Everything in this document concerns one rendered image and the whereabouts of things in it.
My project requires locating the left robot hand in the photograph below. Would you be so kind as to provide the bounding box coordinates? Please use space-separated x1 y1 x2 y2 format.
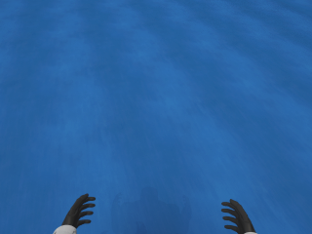
61 193 96 229

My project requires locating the right robot hand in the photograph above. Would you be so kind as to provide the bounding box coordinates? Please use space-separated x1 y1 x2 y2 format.
221 199 256 234

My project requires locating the left robot forearm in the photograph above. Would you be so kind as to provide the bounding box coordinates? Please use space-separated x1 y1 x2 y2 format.
53 224 77 234

